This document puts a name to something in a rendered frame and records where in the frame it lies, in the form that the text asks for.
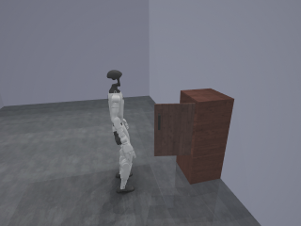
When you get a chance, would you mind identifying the right robot upper arm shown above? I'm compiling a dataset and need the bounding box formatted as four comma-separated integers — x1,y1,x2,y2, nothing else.
111,93,120,123

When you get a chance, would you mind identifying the robot right shin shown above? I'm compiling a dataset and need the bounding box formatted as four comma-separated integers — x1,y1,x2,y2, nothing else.
120,162,132,189

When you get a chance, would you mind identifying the cupboard door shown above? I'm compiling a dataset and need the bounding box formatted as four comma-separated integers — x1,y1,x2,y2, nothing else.
154,103,196,156

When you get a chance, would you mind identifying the robot left hand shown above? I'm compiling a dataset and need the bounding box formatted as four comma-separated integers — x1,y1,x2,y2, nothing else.
121,119,129,129

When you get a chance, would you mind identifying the right robot foot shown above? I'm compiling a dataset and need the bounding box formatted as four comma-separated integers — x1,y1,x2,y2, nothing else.
116,186,135,194

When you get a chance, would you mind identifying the robot right hand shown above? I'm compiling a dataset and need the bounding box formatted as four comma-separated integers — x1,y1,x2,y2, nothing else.
123,143,136,161

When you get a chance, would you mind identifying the robot right forearm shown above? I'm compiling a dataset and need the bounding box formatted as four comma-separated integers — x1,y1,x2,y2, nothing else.
113,117,129,145

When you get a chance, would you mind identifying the handle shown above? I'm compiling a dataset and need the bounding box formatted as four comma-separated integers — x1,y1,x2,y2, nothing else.
158,113,161,130

